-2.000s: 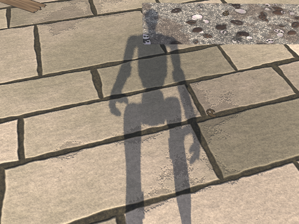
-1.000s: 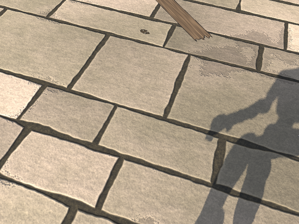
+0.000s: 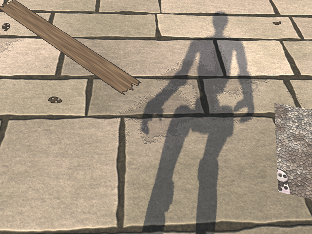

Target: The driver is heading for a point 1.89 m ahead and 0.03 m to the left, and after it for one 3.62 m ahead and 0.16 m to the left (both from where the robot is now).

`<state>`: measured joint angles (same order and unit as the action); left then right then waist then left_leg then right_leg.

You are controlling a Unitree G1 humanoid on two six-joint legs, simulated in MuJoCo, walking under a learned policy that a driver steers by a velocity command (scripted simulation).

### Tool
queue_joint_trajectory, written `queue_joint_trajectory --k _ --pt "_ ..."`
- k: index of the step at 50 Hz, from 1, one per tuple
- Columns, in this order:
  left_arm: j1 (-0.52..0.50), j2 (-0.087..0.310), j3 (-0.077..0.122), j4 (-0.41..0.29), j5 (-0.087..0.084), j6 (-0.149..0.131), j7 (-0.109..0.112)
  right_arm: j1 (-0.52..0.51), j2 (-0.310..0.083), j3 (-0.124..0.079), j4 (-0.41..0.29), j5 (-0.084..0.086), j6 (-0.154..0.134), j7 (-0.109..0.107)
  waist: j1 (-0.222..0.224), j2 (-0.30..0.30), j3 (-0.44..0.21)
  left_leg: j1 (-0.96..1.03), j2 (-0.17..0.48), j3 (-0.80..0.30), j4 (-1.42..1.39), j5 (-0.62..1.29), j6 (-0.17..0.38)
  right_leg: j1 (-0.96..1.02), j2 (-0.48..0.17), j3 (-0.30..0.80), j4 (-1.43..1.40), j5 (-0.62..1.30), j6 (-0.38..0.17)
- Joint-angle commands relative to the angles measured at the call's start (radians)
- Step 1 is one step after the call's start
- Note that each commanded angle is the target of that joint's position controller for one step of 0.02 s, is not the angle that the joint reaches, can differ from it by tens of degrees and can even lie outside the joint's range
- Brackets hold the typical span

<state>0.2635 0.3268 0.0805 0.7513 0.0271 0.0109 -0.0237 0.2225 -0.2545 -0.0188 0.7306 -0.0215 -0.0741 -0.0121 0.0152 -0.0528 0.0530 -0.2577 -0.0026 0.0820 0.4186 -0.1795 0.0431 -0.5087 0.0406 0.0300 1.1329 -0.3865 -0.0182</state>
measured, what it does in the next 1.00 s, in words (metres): walks ahead, turning right: right foot, then left foot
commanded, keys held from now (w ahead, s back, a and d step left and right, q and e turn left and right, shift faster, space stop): e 0.26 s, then no key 0.74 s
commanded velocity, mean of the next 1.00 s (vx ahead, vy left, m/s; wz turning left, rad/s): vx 0.06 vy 0.00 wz -0.29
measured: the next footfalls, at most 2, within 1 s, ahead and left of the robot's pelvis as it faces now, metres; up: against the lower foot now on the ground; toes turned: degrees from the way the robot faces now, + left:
right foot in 0.30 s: +0.16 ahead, -0.12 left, +0.00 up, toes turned -12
left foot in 0.68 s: +0.16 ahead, +0.09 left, +0.00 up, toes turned -15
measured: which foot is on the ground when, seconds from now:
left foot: down 0.00-0.28, up 0.30-0.66, down 0.68-1.00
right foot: up 0.00-0.28, down 0.30-1.00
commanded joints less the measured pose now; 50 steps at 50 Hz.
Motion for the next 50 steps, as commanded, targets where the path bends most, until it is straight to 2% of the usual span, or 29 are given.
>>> queue_joint_trajectory --k 1,4,7,12,13,14,15,16,17,18,19,20,21,22,24,26,28,30,32,33,34,35,36,37,39,40,44,50 --pt "0.07 0.027 0.006 -0.056 0.001 0.017 -0.016 0.03 -0.121 -0.033 -0.041 0.008 -0.012 -0.003 0.023 0.18 -0.109 0.135 0.275 -0.129 -0.118 0.723 0.138 -0.068 -0.035 0.013 0.002 0.071 0.022" --pt "-0.011 0.004 -0.008 -0.093 0.003 0.025 -0.028 0.031 -0.124 -0.036 -0.032 0.007 0.006 -0.009 0.011 0.182 -0.088 0.122 0.257 -0.04 -0.125 0.666 0.132 -0.067 -0.054 -0.022 -0.134 0.172 0.027" --pt "-0.076 -0.014 -0.022 -0.122 0.003 0.023 -0.038 0.037 -0.14 -0.043 -0.025 0.009 0.016 -0.008 -0.008 0.186 -0.084 0.094 0.247 0.033 -0.103 0.611 0.116 0.033 -0.057 -0.063 -0.31 0.241 0.011" --pt "-0.116 0.015 -0.012 -0.162 0.005 0.015 -0.031 0.079 -0.184 -0.067 -0.011 0.014 0.047 -0.007 -0.038 0.192 -0.09 0.171 0.287 0.043 0.051 0.579 0.084 0.116 -0.024 -0.104 -0.505 0.115 -0.037" --pt "-0.077 0.014 -0.009 -0.155 0.012 0.005 -0.026 0.074 -0.184 -0.068 -0.01 0.019 0.056 -0.011 -0.017 0.165 -0.11 0.167 0.273 0.065 0.15 0.562 0.065 0.181 -0.007 -0.11 -0.595 0.146 -0.054" --pt "-0.011 0.033 -0.002 -0.135 0.026 -0.011 -0.013 0.115 -0.177 -0.067 0.002 0.018 0.061 -0.011 0.011 0.078 -0.16 0.114 0.228 0.091 0.31 0.464 0.022 0.316 -0.01 -0.057 -0.711 0.293 -0.078" --pt "0.056 0.146 0.023 -0.145 0.031 -0.022 0.002 0.169 -0.126 -0.052 -0.034 0.006 0.067 -0.008 0.017 -0.128 -0.246 -0.089 0.158 0.122 0.576 0.004 -0.032 0.519 -0.282 0.255 -0.706 0.678 -0.144" --pt "0.077 0.225 0.046 -0.152 -0.016 -0.009 0.01 0.149 -0.092 -0.04 -0.075 0.003 0.087 -0.009 0.03 -0.223 -0.301 -0.288 -0.022 0.043 0.75 -0.53 -0.066 0.568 -0.473 0.529 -0.734 0.982 -0.344" --pt "0.118 0.155 0.029 -0.129 -0.046 -0.001 0.017 0.112 -0.112 -0.046 -0.053 -0.016 0.108 -0.011 0.051 -0.028 -0.288 -0.306 0.045 -0.076 0.823 -0.481 -0.076 0.576 -0.425 0.396 -0.703 1.03 -0.353" --pt "0.052 0.129 0.021 -0.135 -0.033 0.009 0.03 0.088 -0.092 -0.035 -0.063 0.006 0.11 -0.011 0.04 -0.108 -0.241 -0.317 0.037 -0.075 0.825 -0.426 -0.08 0.477 -0.4 0.367 -0.761 0.801 -0.365" --pt "-0.029 0.071 0.001 -0.134 -0.024 0.018 0.038 0.053 -0.102 -0.037 -0.051 0.007 0.109 -0.015 0.004 -0.054 -0.127 -0.299 0.068 -0.096 0.751 -0.335 -0.081 0.363 -0.312 0.283 -0.816 0.616 -0.293" --pt "-0.091 0.042 -0.011 -0.14 -0.024 0.019 0.042 0.049 -0.117 -0.045 -0.048 -0.002 0.113 -0.014 -0.027 -0.077 -0.089 -0.254 0.069 -0.09 0.686 -0.284 -0.079 0.292 -0.25 0.222 -0.83 0.561 -0.242" --pt "-0.11 0.024 -0.02 -0.137 -0.014 0.017 0.039 0.087 -0.12 -0.047 -0.022 -0.007 0.119 -0.01 -0.043 -0.074 -0.094 -0.196 0.049 -0.068 0.674 -0.248 -0.08 0.258 -0.213 0.169 -0.825 0.617 -0.221" --pt "-0.097 0.031 -0.019 -0.131 -0.011 0.011 0.037 0.106 -0.117 -0.048 -0.013 -0.004 0.124 -0.006 -0.046 -0.056 -0.115 -0.164 0.037 -0.067 0.651 -0.238 -0.076 0.257 -0.209 0.153 -0.82 0.633 -0.215" --pt "-0.081 0.042 -0.015 -0.116 -0.007 0.001 0.03 0.11 -0.085 -0.039 -0.005 0.004 0.128 0.001 -0.042 -0.034 -0.131 -0.137 0.028 -0.067 0.562 -0.24 -0.07 0.267 -0.208 0.153 -0.828 0.577 -0.211" --pt "-0.073 0.043 -0.015 -0.105 -0.005 0.0 0.026 0.081 -0.061 -0.03 -0.008 0.004 0.132 0.002 -0.024 -0.057 -0.122 -0.11 0.028 -0.071 0.456 -0.231 -0.06 0.263 -0.21 0.172 -0.845 0.43 -0.206" --pt "-0.066 0.043 -0.016 -0.093 0.001 0.004 0.023 0.055 -0.063 -0.029 -0.01 0.004 0.134 0.0 -0.006 -0.086 -0.106 -0.072 0.016 -0.066 0.369 -0.231 -0.049 0.242 -0.211 0.195 -0.854 0.293 -0.204" --pt "-0.06 0.046 -0.017 -0.08 0.005 0.009 0.021 0.05 -0.065 -0.03 -0.008 0.008 0.131 -0.004 0.001 -0.086 -0.095 -0.032 0.001 -0.061 0.286 -0.226 -0.037 0.227 -0.217 0.227 -0.85 0.216 -0.202" --pt "-0.079 0.043 -0.021 -0.071 -0.004 0.014 0.025 0.089 -0.045 -0.024 0.013 0.008 0.12 -0.009 -0.029 -0.051 -0.087 0.07 -0.012 -0.045 0.114 -0.137 -0.019 0.189 -0.207 0.239 -0.819 0.181 -0.173" --pt "-0.075 0.028 -0.028 -0.064 -0.01 0.013 0.03 0.106 -0.041 -0.02 0.02 0.002 0.109 -0.012 -0.044 -0.02 -0.08 0.145 0.0 -0.065 -0.015 -0.063 -0.004 0.146 -0.192 0.239 -0.803 0.15 -0.134" --pt "-0.056 -0.009 -0.04 -0.061 -0.011 0.007 0.032 0.103 -0.069 -0.019 0.016 -0.013 0.093 -0.016 -0.03 0.055 -0.079 0.185 0.103 -0.193 -0.106 -0.062 0.014 0.11 -0.156 0.219 -0.76 0.116 -0.081" --pt "-0.015 -0.044 -0.047 -0.061 -0.021 0.004 0.029 0.035 -0.143 -0.029 -0.003 -0.012 0.082 -0.018 0.032 0.185 -0.057 0.098 0.232 -0.353 -0.165 -0.076 0.059 0.12 -0.037 0.099 -0.708 0.079 -0.037" --pt "-0.041 -0.024 -0.044 -0.042 -0.011 0.008 0.028 -0.013 -0.112 -0.024 0.001 -0.002 0.077 -0.009 0.028 0.199 -0.026 -0.074 0.255 -0.355 -0.183 -0.116 0.08 0.273 -0.015 0.057 -0.702 0.108 -0.024" --pt "-0.048 -0.02 -0.043 -0.031 -0.006 0.007 0.024 -0.043 -0.078 -0.012 -0.001 0.001 0.072 -0.004 0.039 0.188 -0.014 -0.107 0.204 -0.305 -0.182 -0.165 0.051 0.337 -0.029 0.069 -0.723 0.175 -0.024" --pt "-0.044 0.003 -0.036 -0.005 -0.005 -0.003 0.02 -0.014 -0.082 -0.014 0.017 0.005 0.066 -0.007 0.017 0.198 -0.021 -0.075 0.132 -0.244 -0.168 -0.186 0.009 0.363 -0.055 0.09 -0.738 0.252 -0.027" --pt "-0.035 0.012 -0.034 0.007 -0.004 -0.009 0.02 0.005 -0.082 -0.014 0.027 0.011 0.064 -0.011 0.011 0.177 -0.026 -0.04 0.12 -0.228 -0.157 -0.152 0.007 0.346 -0.066 0.101 -0.741 0.269 -0.03" --pt "-0.023 -0.017 -0.042 0.063 -0.011 -0.019 0.034 0.04 -0.073 -0.016 0.057 0.011 0.065 -0.014 -0.008 0.08 -0.028 0.042 0.111 -0.207 -0.116 -0.073 0.021 0.3 -0.076 0.112 -0.774 0.273 -0.024" --pt "-0.009 -0.018 -0.042 0.141 -0.015 -0.02 0.044 0.049 -0.065 -0.017 0.112 0.01 0.063 -0.014 -0.015 0.046 -0.028 0.073 0.101 -0.192 -0.108 -0.022 0.025 0.314 -0.089 0.123 -0.794 0.302 -0.024"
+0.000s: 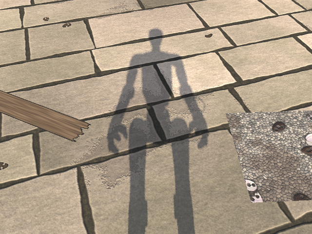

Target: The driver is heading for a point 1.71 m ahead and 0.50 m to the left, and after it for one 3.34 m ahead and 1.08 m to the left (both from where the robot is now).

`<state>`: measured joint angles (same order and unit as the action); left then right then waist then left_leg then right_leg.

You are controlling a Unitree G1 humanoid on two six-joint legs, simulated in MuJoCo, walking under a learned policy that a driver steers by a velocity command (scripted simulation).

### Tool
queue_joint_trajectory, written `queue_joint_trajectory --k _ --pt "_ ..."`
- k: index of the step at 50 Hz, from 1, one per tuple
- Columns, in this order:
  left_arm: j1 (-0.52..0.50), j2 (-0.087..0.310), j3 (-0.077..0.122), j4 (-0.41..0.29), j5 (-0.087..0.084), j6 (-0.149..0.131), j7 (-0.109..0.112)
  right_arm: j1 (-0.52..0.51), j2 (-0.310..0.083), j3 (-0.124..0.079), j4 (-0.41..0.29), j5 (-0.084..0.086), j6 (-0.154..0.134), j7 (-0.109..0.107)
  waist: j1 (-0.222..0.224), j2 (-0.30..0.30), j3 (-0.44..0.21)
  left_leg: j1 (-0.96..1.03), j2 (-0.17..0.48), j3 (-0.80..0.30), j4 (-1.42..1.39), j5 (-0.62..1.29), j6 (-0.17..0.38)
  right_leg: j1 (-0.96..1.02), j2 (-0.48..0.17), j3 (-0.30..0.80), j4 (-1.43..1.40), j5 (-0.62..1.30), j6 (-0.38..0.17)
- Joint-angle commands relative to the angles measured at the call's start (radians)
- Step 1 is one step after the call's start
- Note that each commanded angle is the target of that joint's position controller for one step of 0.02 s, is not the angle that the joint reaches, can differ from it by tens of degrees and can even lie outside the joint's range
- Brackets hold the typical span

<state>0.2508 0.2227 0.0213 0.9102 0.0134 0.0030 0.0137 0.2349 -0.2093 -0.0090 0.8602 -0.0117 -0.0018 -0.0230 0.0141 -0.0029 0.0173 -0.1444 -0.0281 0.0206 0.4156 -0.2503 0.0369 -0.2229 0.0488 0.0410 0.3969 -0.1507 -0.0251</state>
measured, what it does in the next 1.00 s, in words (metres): walks ahead: right foot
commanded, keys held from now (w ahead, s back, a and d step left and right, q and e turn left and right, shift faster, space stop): no key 0.58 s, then w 0.42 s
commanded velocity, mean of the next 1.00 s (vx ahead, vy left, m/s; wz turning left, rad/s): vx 0.11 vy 0.00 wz -0.01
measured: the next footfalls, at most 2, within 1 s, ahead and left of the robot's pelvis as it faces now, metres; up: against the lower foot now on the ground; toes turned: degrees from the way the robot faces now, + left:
right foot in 0.92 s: +0.17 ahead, -0.12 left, +0.00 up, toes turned -3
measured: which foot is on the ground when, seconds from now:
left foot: down 0.00-0.92, up 0.94-1.00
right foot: down 0.00-0.66, up 0.68-0.90, down 0.92-1.00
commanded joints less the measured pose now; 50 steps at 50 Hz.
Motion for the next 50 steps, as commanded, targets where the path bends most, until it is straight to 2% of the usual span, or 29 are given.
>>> queue_joint_trajectory --k 1,15,29,30,32,33,34,35,36,37,38,40,43,44,45,46,47,48,49,50 --pt "0.006 0.087 0.018 -0.004 -0.002 -0.012 0.007 0.037 -0.109 -0.026 -0.007 0.0 -0.01 -0.004 -0.013 -0.006 0.008 -0.037 0.125 -0.129 -0.106 0.057 0.031 0.033 -0.099 0.113 -0.06 0.072 -0.018" --pt "0.022 0.071 0.006 0.155 -0.006 -0.004 0.022 0.076 -0.075 -0.01 0.143 0.001 -0.013 -0.014 -0.008 0.012 0.025 -0.02 0.12 -0.118 -0.121 0.117 0.028 0.08 -0.114 0.105 -0.07 0.115 -0.022" --pt "0.035 0.032 -0.011 0.239 -0.007 -0.001 0.029 0.122 -0.038 0.006 0.231 0.0 -0.013 -0.021 -0.011 0.009 0.046 -0.019 0.116 -0.117 -0.12 0.123 0.027 0.072 -0.114 0.094 -0.068 0.108 -0.017" --pt "0.043 0.024 -0.013 0.244 -0.006 0.0 0.029 0.135 -0.035 0.006 0.237 -0.001 -0.013 -0.02 -0.014 0.012 0.027 -0.013 0.11 -0.118 -0.134 0.029 0.03 0.077 -0.104 0.087 -0.068 0.035 -0.019" --pt "0.036 0.035 -0.006 0.235 -0.001 0.005 0.027 0.156 -0.08 -0.014 0.243 -0.003 -0.004 -0.018 -0.027 0.06 0.055 -0.028 0.107 -0.16 -0.158 -0.284 0.064 0.001 -0.041 0.034 0.02 -0.203 -0.035" --pt "0.017 0.035 -0.003 0.222 0.007 0.006 0.021 0.177 -0.099 -0.024 0.244 -0.004 0.002 -0.016 -0.042 0.103 0.091 -0.034 0.145 -0.231 -0.198 -0.45 0.099 -0.087 -0.009 0.001 0.096 -0.304 -0.04" --pt "-0.017 0.024 -0.004 0.199 0.016 0.004 0.013 0.215 -0.111 -0.032 0.251 -0.002 0.006 -0.016 -0.061 0.134 0.137 -0.033 0.212 -0.32 -0.26 -0.574 0.142 -0.179 0.009 -0.04 0.185 -0.326 -0.04" --pt "-0.042 0.004 -0.008 0.177 0.028 -0.003 0.005 0.234 -0.118 -0.04 0.258 -0.003 0.006 -0.016 -0.069 0.155 0.184 -0.042 0.288 -0.399 -0.304 -0.614 0.185 -0.237 -0.015 -0.076 0.274 -0.294 -0.039" --pt "-0.069 0.004 -0.007 0.156 0.03 -0.013 -0.001 0.245 -0.109 -0.042 0.261 -0.007 0.0 -0.015 -0.074 0.142 0.213 -0.043 0.333 -0.444 -0.332 -0.582 0.215 -0.294 -0.051 -0.075 0.348 -0.28 -0.039" --pt "-0.085 0.014 -0.002 0.139 0.028 -0.023 -0.006 0.25 -0.107 -0.045 0.261 -0.015 -0.009 -0.013 -0.071 0.116 0.217 -0.009 0.348 -0.454 -0.338 -0.516 0.229 -0.352 -0.072 -0.062 0.401 -0.29 -0.04" --pt "-0.088 0.019 0.001 0.128 0.026 -0.034 -0.011 0.247 -0.11 -0.049 0.259 -0.019 -0.019 -0.011 -0.063 0.097 0.21 0.031 0.346 -0.435 -0.327 -0.44 0.23 -0.388 -0.09 -0.055 0.417 -0.286 -0.039" --pt "-0.098 0.023 0.008 0.109 0.016 -0.054 -0.023 0.233 -0.107 -0.052 0.253 -0.016 -0.038 -0.007 -0.052 0.084 0.178 0.065 0.303 -0.348 -0.297 -0.304 0.205 -0.362 -0.093 -0.07 0.357 -0.258 -0.034" --pt "-0.074 0.016 0.017 0.091 0.003 -0.064 -0.031 0.214 -0.113 -0.057 0.246 -0.011 -0.053 -0.003 -0.024 0.11 0.142 -0.018 0.258 -0.246 -0.243 -0.192 0.178 -0.17 -0.062 -0.119 0.217 -0.18 -0.039" --pt "-0.005 0.003 0.018 0.109 0.0 -0.066 -0.031 0.186 -0.115 -0.058 0.24 -0.003 -0.054 -0.001 0.017 0.1 0.133 -0.103 0.234 -0.203 -0.196 -0.175 0.162 -0.027 -0.039 -0.148 0.137 -0.115 -0.042" --pt "0.092 0.011 0.028 0.143 -0.001 -0.067 -0.028 0.176 -0.111 -0.057 0.234 -0.003 -0.057 0.002 0.055 0.07 0.109 -0.192 0.199 -0.164 -0.113 -0.123 0.144 0.136 -0.003 -0.159 0.089 -0.107 -0.043" --pt "0.222 0.052 0.046 0.18 0.003 -0.075 -0.017 0.17 -0.084 -0.047 0.225 -0.009 -0.067 0.007 0.109 -0.011 0.055 -0.287 0.145 -0.093 0.068 -0.041 0.115 0.319 -0.046 -0.076 0.035 -0.155 -0.056" --pt "0.366 0.161 0.072 0.196 0.016 -0.081 -0.004 0.146 0.004 -0.021 0.176 -0.001 -0.076 0.02 0.153 -0.276 -0.017 -0.458 0.011 0.055 0.435 -0.155 0.052 0.447 -0.327 0.361 -0.178 -0.472 -0.134" --pt "0.416 0.176 0.074 0.227 0.01 -0.067 -0.006 0.12 -0.054 -0.04 0.15 -0.021 -0.074 0.026 0.134 -0.277 -0.004 -0.563 -0.028 0.012 0.665 -0.305 0.059 0.392 -0.434 0.645 -0.288 -0.6 -0.207" --pt "0.278 0.139 0.062 0.186 0.01 -0.062 -0.006 0.085 -0.071 -0.046 0.14 -0.031 -0.069 0.034 0.061 -0.125 0.087 -0.605 0.053 -0.042 0.762 -0.219 0.075 0.291 -0.419 0.556 -0.267 -0.616 -0.203" --pt "0.179 0.105 0.053 0.147 0.007 -0.069 -0.012 0.07 -0.049 -0.04 0.143 -0.026 -0.074 0.044 0.029 -0.048 0.12 -0.587 0.087 -0.055 0.759 -0.111 0.076 0.208 -0.378 0.451 -0.269 -0.496 -0.187"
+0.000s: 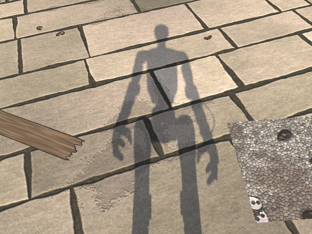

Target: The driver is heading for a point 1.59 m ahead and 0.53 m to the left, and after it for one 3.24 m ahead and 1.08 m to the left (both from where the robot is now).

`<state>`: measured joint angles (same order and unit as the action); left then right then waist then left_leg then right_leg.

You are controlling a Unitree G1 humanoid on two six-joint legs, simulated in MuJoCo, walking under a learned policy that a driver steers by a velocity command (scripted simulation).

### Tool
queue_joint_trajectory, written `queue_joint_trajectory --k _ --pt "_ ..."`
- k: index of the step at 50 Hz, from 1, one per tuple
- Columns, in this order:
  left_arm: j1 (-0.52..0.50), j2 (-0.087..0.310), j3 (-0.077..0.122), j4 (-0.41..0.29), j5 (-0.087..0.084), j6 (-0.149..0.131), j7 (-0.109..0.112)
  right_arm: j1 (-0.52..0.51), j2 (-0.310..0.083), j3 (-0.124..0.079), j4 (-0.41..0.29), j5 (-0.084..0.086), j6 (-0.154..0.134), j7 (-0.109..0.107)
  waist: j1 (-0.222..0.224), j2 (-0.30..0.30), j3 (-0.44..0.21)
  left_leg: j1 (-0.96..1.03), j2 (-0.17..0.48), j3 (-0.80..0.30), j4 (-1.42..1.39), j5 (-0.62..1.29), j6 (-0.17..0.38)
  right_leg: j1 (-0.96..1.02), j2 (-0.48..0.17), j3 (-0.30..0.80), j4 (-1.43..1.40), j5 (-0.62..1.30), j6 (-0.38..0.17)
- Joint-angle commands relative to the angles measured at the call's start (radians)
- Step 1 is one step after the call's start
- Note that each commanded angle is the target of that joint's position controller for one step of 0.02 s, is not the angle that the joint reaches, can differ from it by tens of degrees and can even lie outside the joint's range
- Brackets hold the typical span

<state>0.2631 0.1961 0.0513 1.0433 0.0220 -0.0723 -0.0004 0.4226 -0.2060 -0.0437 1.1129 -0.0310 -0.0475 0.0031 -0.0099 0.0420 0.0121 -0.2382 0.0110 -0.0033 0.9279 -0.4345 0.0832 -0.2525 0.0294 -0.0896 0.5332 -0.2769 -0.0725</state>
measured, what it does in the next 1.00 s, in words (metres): walks ahead, turning left: left foot, then right foot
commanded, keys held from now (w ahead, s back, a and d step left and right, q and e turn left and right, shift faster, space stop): w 0.04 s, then w+q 0.54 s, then q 0.38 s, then w+q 0.04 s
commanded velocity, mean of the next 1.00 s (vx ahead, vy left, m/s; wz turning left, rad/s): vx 0.37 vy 0.00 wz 0.43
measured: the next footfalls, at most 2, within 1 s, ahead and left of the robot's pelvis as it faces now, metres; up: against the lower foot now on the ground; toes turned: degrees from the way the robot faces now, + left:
left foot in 0.42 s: +0.37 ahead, +0.07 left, +0.00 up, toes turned +13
right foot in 0.92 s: +0.67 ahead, +0.02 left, +0.00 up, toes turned +29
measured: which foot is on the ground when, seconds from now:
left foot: up 0.00-0.40, down 0.42-0.92, up 0.94-1.00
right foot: down 0.00-0.42, up 0.44-0.90, down 0.92-1.00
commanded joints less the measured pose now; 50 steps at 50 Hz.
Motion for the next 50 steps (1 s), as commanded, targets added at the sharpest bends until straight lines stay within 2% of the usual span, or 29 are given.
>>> queue_joint_trajectory --k 1,3,5,9,11,14,17,19,20,21,22,23,24,25,26,28,30,32,34,36,40,42,44,45,46,47,48,49,50 --pt "0.12 0.115 0.016 -0.004 -0.003 -0.003 0.001 -0.11 -0.034 -0.004 -0.104 0.0 -0.032 0.023 0.021 -0.073 0.123 -0.447 0.073 -0.032 0.21 0.145 0.022 0.192 -0.313 0.48 -0.417 -0.227 -0.118" --pt "0.125 0.071 -0.002 0.004 -0.004 -0.021 0.008 -0.084 -0.032 -0.007 -0.091 -0.007 -0.018 0.029 -0.007 -0.084 0.092 -0.397 0.08 -0.009 0.175 0.202 -0.003 0.19 -0.255 0.328 -0.419 0.013 -0.092" --pt "0.189 0.07 -0.007 0.03 -0.004 -0.034 0.015 -0.112 -0.038 -0.012 -0.101 -0.001 -0.002 0.032 -0.006 -0.095 0.087 -0.432 0.067 0.005 0.169 0.234 -0.013 0.228 -0.241 0.23 -0.408 0.21 -0.083" --pt "0.244 0.057 -0.019 0.044 0.002 -0.04 0.02 -0.277 -0.021 -0.006 -0.166 0.007 0.009 0.033 0.015 -0.103 0.122 -0.505 0.036 0.025 0.061 0.321 -0.02 0.234 -0.221 0.091 -0.409 0.436 -0.061" --pt "0.233 0.048 -0.025 0.039 0.001 -0.043 0.024 -0.358 -0.006 0.003 -0.2 0.009 0.006 0.036 0.021 -0.107 0.138 -0.464 0.023 0.063 -0.08 0.38 -0.019 0.211 -0.204 0.029 -0.413 0.505 -0.049" --pt "0.26 0.065 -0.026 0.051 -0.003 -0.047 0.034 -0.448 0.001 0.014 -0.243 0.01 0.006 0.039 0.037 -0.112 0.146 -0.374 0.0 0.136 -0.251 0.411 0.006 0.238 -0.223 -0.026 -0.405 0.639 -0.041" --pt "0.248 0.107 -0.016 0.05 -0.004 -0.048 0.049 -0.377 -0.038 -0.001 -0.238 0.009 0.002 0.031 -0.011 -0.131 0.077 -0.245 -0.07 0.186 -0.303 0.346 0.066 0.34 -0.246 -0.078 -0.233 1.053 -0.021" --pt "0.218 0.139 -0.003 0.035 0.002 -0.033 0.056 -0.181 -0.08 -0.025 -0.181 0.006 -0.003 0.023 -0.094 -0.157 -0.034 -0.065 -0.116 0.185 -0.318 0.27 0.117 0.355 -0.265 -0.093 0.051 1.179 -0.02" --pt "0.198 0.152 0.002 0.023 0.0 -0.028 0.05 -0.057 -0.108 -0.043 -0.144 -0.002 -0.008 0.019 -0.154 -0.149 -0.092 0.097 -0.118 0.152 -0.398 0.279 0.151 0.282 -0.254 -0.103 0.262 1.048 -0.02" --pt "0.177 0.138 0.001 -0.012 -0.003 -0.029 0.037 0.046 -0.182 -0.071 -0.133 -0.015 -0.005 0.01 -0.2 -0.064 -0.164 0.286 0.046 -0.078 -0.449 0.141 0.215 0.089 -0.203 -0.118 0.587 0.69 -0.01" --pt "0.217 0.047 -0.007 -0.077 -0.019 -0.034 0.014 -0.008 -0.261 -0.091 -0.159 -0.008 0.01 0.009 -0.099 0.199 -0.24 0.535 0.332 -0.692 -0.575 0.164 0.404 -0.34 0.046 -0.039 0.984 -0.237 0.041" --pt "0.108 0.115 0.003 -0.111 -0.007 -0.045 0.007 -0.034 -0.244 -0.088 -0.158 0.018 0.018 0.011 -0.11 0.025 -0.21 0.513 0.313 -0.726 -0.663 0.08 0.395 -0.478 -0.004 0.144 1.015 -0.168 0.017" --pt "0.034 0.123 0.003 -0.145 -0.012 -0.059 0.001 -0.098 -0.199 -0.075 -0.166 0.022 0.017 0.005 -0.083 -0.022 -0.09 0.388 0.303 -0.6 -0.692 0.099 0.348 -0.51 -0.061 0.154 0.937 -0.071 0.011" --pt "0.03 0.12 0.005 -0.144 -0.012 -0.064 0.003 -0.135 -0.143 -0.062 -0.168 0.018 0.011 0.004 -0.033 -0.113 -0.009 0.244 0.266 -0.506 -0.717 0.223 0.299 -0.454 -0.099 0.144 0.834 -0.022 0.014" --pt "0.021 0.11 0.006 -0.15 0.002 -0.052 0.006 -0.158 -0.118 -0.053 -0.172 0.018 0.001 -0.001 0.002 -0.135 0.018 0.145 0.215 -0.428 -0.718 0.343 0.265 -0.387 -0.121 0.149 0.763 -0.017 0.03" --pt "0.054 0.081 0.001 -0.155 0.026 -0.01 0.002 -0.156 -0.112 -0.044 -0.174 0.025 -0.019 -0.007 0.043 -0.103 0.011 0.05 0.154 -0.325 -0.72 0.485 0.241 -0.299 -0.133 0.142 0.672 -0.03 0.063" --pt "0.022 0.077 0.001 -0.178 0.027 0.016 0.0 -0.123 -0.149 -0.049 -0.171 0.03 -0.032 -0.008 0.048 -0.075 0.029 0.014 0.12 -0.267 -0.715 0.636 0.231 -0.307 -0.132 0.112 0.588 -0.008 0.093" --pt "-0.05 0.085 0.001 -0.214 0.022 0.026 0.003 -0.088 -0.17 -0.052 -0.173 0.029 -0.03 -0.007 0.033 -0.047 0.04 0.01 0.09 -0.218 -0.676 0.881 0.192 -0.327 -0.118 0.083 0.493 0.062 0.118" --pt "-0.121 0.089 -0.001 -0.248 0.016 0.032 0.004 -0.048 -0.166 -0.05 -0.175 0.03 -0.017 -0.007 0.005 -0.009 0.015 0.044 0.057 -0.186 -0.62 1.037 0.128 -0.334 -0.093 0.064 0.408 0.13 0.124" --pt "-0.183 0.093 -0.006 -0.279 0.008 0.036 0.004 -0.01 -0.165 -0.05 -0.181 0.03 -0.002 -0.011 -0.027 0.025 -0.015 0.101 0.04 -0.192 -0.578 1.076 0.082 -0.341 -0.067 0.062 0.338 0.185 0.118" --pt "-0.288 0.112 -0.015 -0.329 -0.004 0.035 0.008 0.04 -0.171 -0.054 -0.197 0.018 0.026 -0.029 -0.073 0.048 -0.025 0.229 0.053 -0.264 -0.508 1.061 0.065 -0.376 -0.024 0.08 0.211 0.192 0.105" --pt "-0.281 0.131 -0.016 -0.335 -0.007 0.027 0.013 0.027 -0.177 -0.058 -0.215 0.009 0.035 -0.037 -0.066 0.055 -0.024 0.257 0.061 -0.305 -0.451 1.058 0.062 -0.335 -0.005 0.103 0.131 0.162 0.091" --pt "-0.168 0.165 -0.009 -0.308 -0.009 0.014 0.022 -0.05 -0.196 -0.065 -0.25 0.007 0.032 -0.039 -0.003 0.067 -0.046 0.208 0.04 -0.333 -0.364 1.06 0.03 -0.155 0.018 0.122 -0.006 0.147 0.058" --pt "-0.075 0.182 -0.003 -0.285 -0.005 0.002 0.029 -0.091 -0.206 -0.068 -0.266 0.017 0.023 -0.031 0.05 0.057 -0.072 0.165 0.004 -0.335 -0.271 1.022 0.005 -0.009 0.015 0.122 -0.121 0.252 0.038" --pt "0.047 0.23 0.008 -0.273 0.007 -0.014 0.04 -0.11 -0.176 -0.058 -0.304 0.039 0.008 -0.022 0.098 -0.022 -0.169 0.032 -0.036 -0.308 -0.07 0.764 -0.025 0.248 -0.154 0.241 -0.132 0.534 -0.009" --pt "0.049 0.293 0.014 -0.297 0.008 -0.005 0.043 0.025 -0.087 -0.047 -0.318 0.055 0.01 -0.03 0.019 -0.248 -0.288 -0.169 -0.2 -0.145 0.213 -0.227 -0.042 0.475 -0.478 0.5 -0.017 1.17 -0.109" --pt "0.058 0.264 0.016 -0.307 -0.014 0.021 0.033 0.129 -0.163 -0.061 -0.296 0.035 0.029 -0.041 -0.012 -0.237 -0.39 -0.204 -0.171 -0.12 0.347 -0.298 -0.039 0.439 -0.539 0.638 -0.033 1.172 -0.201" --pt "-0.029 0.205 0.009 -0.333 -0.015 0.033 0.034 0.114 -0.186 -0.065 -0.265 0.015 0.052 -0.039 -0.035 -0.163 -0.313 -0.246 -0.114 -0.115 0.405 -0.18 -0.047 0.331 -0.49 0.613 -0.105 0.712 -0.212" --pt "-0.101 0.129 -0.012 -0.353 -0.013 0.043 0.033 0.021 -0.191 -0.064 -0.274 -0.004 0.064 -0.022 -0.026 -0.094 -0.168 -0.271 -0.072 -0.093 0.35 -0.089 -0.056 0.19 -0.382 0.487 -0.19 0.315 -0.157"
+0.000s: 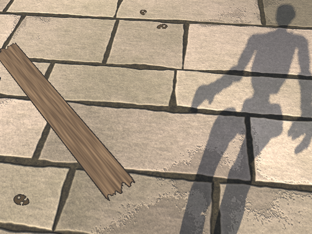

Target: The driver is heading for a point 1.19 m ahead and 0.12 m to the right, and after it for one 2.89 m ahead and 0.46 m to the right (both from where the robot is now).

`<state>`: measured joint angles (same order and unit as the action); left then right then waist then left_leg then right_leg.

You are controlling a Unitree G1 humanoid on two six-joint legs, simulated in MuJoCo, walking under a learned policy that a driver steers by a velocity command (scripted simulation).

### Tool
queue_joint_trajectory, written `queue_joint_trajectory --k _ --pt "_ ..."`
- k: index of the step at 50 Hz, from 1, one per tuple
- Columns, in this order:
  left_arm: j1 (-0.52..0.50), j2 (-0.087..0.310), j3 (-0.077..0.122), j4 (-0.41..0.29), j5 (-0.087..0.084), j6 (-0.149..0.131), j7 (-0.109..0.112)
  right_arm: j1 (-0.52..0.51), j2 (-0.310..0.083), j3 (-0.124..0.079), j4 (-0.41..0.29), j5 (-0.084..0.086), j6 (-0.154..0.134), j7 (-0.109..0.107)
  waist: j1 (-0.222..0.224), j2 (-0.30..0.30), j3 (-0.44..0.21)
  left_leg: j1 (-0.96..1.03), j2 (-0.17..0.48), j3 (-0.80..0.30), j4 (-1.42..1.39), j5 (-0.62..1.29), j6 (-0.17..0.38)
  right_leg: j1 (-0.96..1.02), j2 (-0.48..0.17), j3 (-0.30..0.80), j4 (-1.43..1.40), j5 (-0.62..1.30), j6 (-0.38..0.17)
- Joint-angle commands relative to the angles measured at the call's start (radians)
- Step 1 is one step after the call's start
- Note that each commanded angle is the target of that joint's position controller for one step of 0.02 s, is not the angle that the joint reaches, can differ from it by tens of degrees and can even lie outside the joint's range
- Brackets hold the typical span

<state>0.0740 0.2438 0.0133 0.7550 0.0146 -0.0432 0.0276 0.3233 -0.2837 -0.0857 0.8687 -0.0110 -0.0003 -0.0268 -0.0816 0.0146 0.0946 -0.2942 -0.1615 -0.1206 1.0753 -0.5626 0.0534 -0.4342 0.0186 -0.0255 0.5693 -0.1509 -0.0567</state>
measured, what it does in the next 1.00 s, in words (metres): walks ahead: left foot, then right foot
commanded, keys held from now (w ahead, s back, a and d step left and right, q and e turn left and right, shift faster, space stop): w+q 0.10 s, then w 0.50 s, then w+e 0.40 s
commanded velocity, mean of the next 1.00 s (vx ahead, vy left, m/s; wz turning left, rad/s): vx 0.42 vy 0.00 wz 0.07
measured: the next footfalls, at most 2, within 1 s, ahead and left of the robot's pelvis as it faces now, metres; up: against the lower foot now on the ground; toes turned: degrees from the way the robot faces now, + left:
left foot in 0.40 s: +0.11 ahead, +0.13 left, +0.00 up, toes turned +9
right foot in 0.86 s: +0.46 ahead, -0.02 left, +0.00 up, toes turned +0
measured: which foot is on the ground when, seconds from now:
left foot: up 0.00-0.38, down 0.40-0.86, up 0.88-1.00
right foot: down 0.00-0.38, up 0.40-0.84, down 0.86-1.00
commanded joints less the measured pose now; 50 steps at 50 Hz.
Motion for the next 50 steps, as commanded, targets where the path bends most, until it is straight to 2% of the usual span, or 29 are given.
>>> queue_joint_trajectory --k 1,2,3,6,10,12,15,17,18,19,20,21,22,23,24,26,29,32,37,39,41,42,43,44,45,46,47,48,50 --pt "0.059 0.072 0.02 -0.066 0.006 0.021 0.004 0.059 -0.101 -0.023 -0.051 -0.024 0.026 0.029 0.048 -0.097 -0.18 -0.216 0.124 0.036 0.151 0.094 -0.037 0.288 -0.3 0.342 -0.3 -0.084 -0.128" --pt "0.062 0.098 0.027 -0.058 0.013 0.023 0.007 0.048 -0.088 -0.019 -0.061 -0.027 0.036 0.047 0.048 -0.155 -0.13 -0.203 0.135 0.058 0.123 0.127 -0.047 0.224 -0.26 0.285 -0.354 -0.186 -0.112" --pt "0.079 0.12 0.036 -0.046 0.014 0.02 0.006 0.047 -0.076 -0.014 -0.064 -0.027 0.042 0.06 0.05 -0.176 -0.11 -0.189 0.138 0.073 0.107 0.161 -0.048 0.19 -0.241 0.244 -0.386 -0.221 -0.106" --pt "0.145 0.134 0.049 -0.024 0.01 -0.008 -0.004 0.005 -0.057 -0.005 -0.087 -0.027 0.036 0.076 0.064 -0.128 -0.117 -0.213 0.154 0.075 0.023 0.206 -0.041 0.225 -0.264 0.211 -0.427 -0.244 -0.12" --pt "0.183 0.146 0.061 -0.002 0.011 -0.024 -0.022 -0.065 -0.036 0.011 -0.115 -0.032 0.025 0.087 0.075 -0.133 -0.109 -0.208 0.176 0.085 -0.157 0.244 -0.031 0.225 -0.286 0.172 -0.473 -0.312 -0.132" --pt "0.181 0.154 0.066 0.004 0.01 -0.024 -0.032 -0.086 -0.02 0.024 -0.121 -0.029 0.016 0.09 0.075 -0.139 -0.102 -0.126 0.178 0.116 -0.28 0.248 -0.02 0.175 -0.277 0.122 -0.482 -0.306 -0.125" --pt "0.217 0.178 0.078 0.023 0.01 -0.015 -0.043 -0.117 -0.027 0.034 -0.129 -0.027 0.0 0.088 0.091 -0.144 -0.096 -0.023 0.16 0.177 -0.422 0.202 -0.003 0.141 -0.277 0.095 -0.462 -0.322 -0.129" --pt "0.216 0.187 0.083 0.032 -0.001 -0.002 -0.05 -0.083 -0.018 0.041 -0.119 -0.025 -0.016 0.081 0.063 -0.122 -0.089 0.095 0.148 0.206 -0.566 0.267 0.018 0.095 -0.27 0.08 -0.414 -0.38 -0.119" --pt "0.213 0.17 0.081 0.034 -0.003 0.004 -0.052 -0.033 -0.021 0.04 -0.097 -0.027 -0.026 0.075 0.038 -0.095 -0.088 0.203 0.131 0.205 -0.635 0.276 0.03 0.03 -0.241 0.056 -0.351 -0.423 -0.101" --pt "0.195 0.126 0.07 0.025 0.006 0.005 -0.053 0.063 -0.043 0.034 -0.059 -0.026 -0.036 0.066 -0.001 -0.039 -0.102 0.34 0.15 0.155 -0.692 0.208 0.046 -0.065 -0.193 0.01 -0.232 -0.447 -0.072" --pt "0.157 0.032 0.043 -0.008 0.016 0.003 -0.06 0.17 -0.114 0.02 -0.039 -0.04 -0.046 0.052 -0.043 0.175 -0.111 0.421 0.388 -0.169 -0.87 -0.064 0.077 -0.198 -0.096 -0.113 0.091 -0.417 -0.021" --pt "0.143 0.026 0.039 -0.047 0.018 -0.002 -0.061 0.158 -0.243 -0.01 -0.059 -0.022 -0.044 0.036 -0.029 0.26 -0.032 0.405 0.56 -0.508 -1.011 -0.293 0.177 -0.431 0.007 -0.097 0.265 -0.409 -0.007" --pt "0.098 0.124 0.062 -0.052 0.028 -0.003 -0.06 0.122 -0.206 -0.01 -0.056 -0.017 -0.043 0.024 -0.02 0.136 0.031 0.323 0.545 -0.467 -1.0 -0.252 0.208 -0.443 -0.073 0.009 0.354 -0.309 -0.011" --pt "0.124 0.131 0.068 -0.037 0.012 -0.006 -0.072 0.053 -0.144 0.01 -0.069 -0.012 -0.05 0.027 0.034 0.121 0.028 0.295 0.476 -0.372 -0.992 -0.139 0.176 -0.407 -0.089 0.037 0.355 -0.212 -0.007" --pt "0.159 0.13 0.07 -0.014 0.009 -0.01 -0.077 0.016 -0.111 0.018 -0.074 -0.007 -0.059 0.031 0.063 0.11 0.006 0.295 0.425 -0.272 -0.998 0.004 0.146 -0.363 -0.099 0.036 0.345 -0.154 0.006" --pt "0.186 0.12 0.07 0.018 0.027 -0.003 -0.081 0.007 -0.075 0.028 -0.071 -0.001 -0.08 0.028 0.079 0.087 -0.038 0.298 0.364 -0.132 -0.99 0.258 0.129 -0.302 -0.102 0.007 0.382 -0.066 0.032" --pt "0.115 0.08 0.06 -0.005 0.028 0.008 -0.081 0.075 -0.07 0.027 -0.031 0.005 -0.092 0.032 0.068 0.063 -0.035 0.309 0.35 -0.051 -0.972 0.484 0.147 -0.329 -0.108 -0.01 0.369 0.002 0.06" --pt "0.028 0.059 0.047 -0.03 0.021 0.013 -0.083 0.106 -0.07 0.025 -0.007 -0.003 -0.092 0.031 0.046 0.077 -0.014 0.313 0.347 0.022 -0.962 0.606 0.144 -0.323 -0.102 -0.019 0.271 0.061 0.066" --pt "-0.072 0.055 0.036 -0.072 0.017 0.014 -0.089 0.137 -0.085 0.023 0.03 -0.014 -0.098 0.019 0.027 0.072 0.03 0.342 0.384 0.12 -0.946 0.748 0.112 -0.224 -0.063 -0.043 0.081 0.084 0.001" --pt "-0.052 0.058 0.037 -0.072 0.018 0.011 -0.086 0.121 -0.096 0.023 0.038 -0.015 -0.098 0.013 0.047 0.071 0.016 0.371 0.391 0.163 -0.873 0.966 0.092 -0.138 -0.028 -0.077 0.034 0.042 -0.042" --pt "0.08 0.086 0.052 -0.036 0.02 0.006 -0.074 0.108 -0.127 0.017 0.046 -0.022 -0.091 0.008 0.107 0.083 -0.079 0.41 0.385 0.207 -0.645 1.303 0.069 0.029 0.045 -0.117 0.017 -0.039 -0.089" --pt "0.228 0.106 0.065 0.011 0.026 -0.002 -0.067 0.101 -0.138 0.015 0.045 -0.02 -0.083 0.005 0.173 0.064 -0.164 0.365 0.361 0.243 -0.434 1.304 0.051 0.209 0.081 -0.123 -0.046 -0.023 -0.113" --pt "0.374 0.167 0.087 0.047 0.041 -0.008 -0.056 0.104 -0.128 0.021 0.025 -0.016 -0.083 0.002 0.229 0.012 -0.258 0.163 0.336 0.261 -0.17 1.048 0.032 0.464 -0.033 0.037 -0.061 -0.079 -0.158" --pt "0.419 0.305 0.123 0.044 0.043 -0.006 -0.048 0.179 -0.02 0.045 -0.027 0.011 -0.09 0.022 0.179 -0.255 -0.387 -0.237 0.139 0.261 0.258 0.32 -0.023 0.769 -0.346 0.601 -0.136 -0.132 -0.332" --pt "0.387 0.264 0.117 0.05 -0.007 0.004 -0.054 0.091 -0.094 0.027 -0.033 -0.012 -0.1 0.026 0.19 -0.149 -0.416 -0.361 0.113 0.069 0.359 0.111 -0.013 0.765 -0.359 0.805 -0.276 -0.122 -0.339" --pt "0.303 0.245 0.111 0.042 -0.008 0.008 -0.049 0.004 -0.096 0.028 -0.07 -0.007 -0.11 0.032 0.161 -0.106 -0.246 -0.424 0.178 0.052 0.346 0.193 -0.006 0.63 -0.332 0.627 -0.279 -0.083 -0.308" --pt "0.259 0.186 0.096 0.038 -0.005 0.008 -0.047 -0.025 -0.085 0.036 -0.078 -0.008 -0.121 0.033 0.137 -0.022 -0.164 -0.397 0.22 0.062 0.263 0.261 -0.006 0.494 -0.297 0.52 -0.297 0.026 -0.276" --pt "0.232 0.161 0.088 0.039 -0.005 0.005 -0.044 -0.036 -0.075 0.036 -0.08 -0.016 -0.114 0.033 0.104 0.001 -0.109 -0.35 0.244 0.063 0.193 0.268 -0.013 0.386 -0.247 0.44 -0.312 0.112 -0.247" --pt "0.211 0.135 0.078 0.042 -0.012 -0.005 -0.04 -0.006 -0.058 0.04 -0.084 -0.038 -0.076 0.036 0.056 -0.027 -0.102 -0.255 0.261 0.069 0.105 0.258 -0.042 0.266 -0.183 0.341 -0.342 0.199 -0.225"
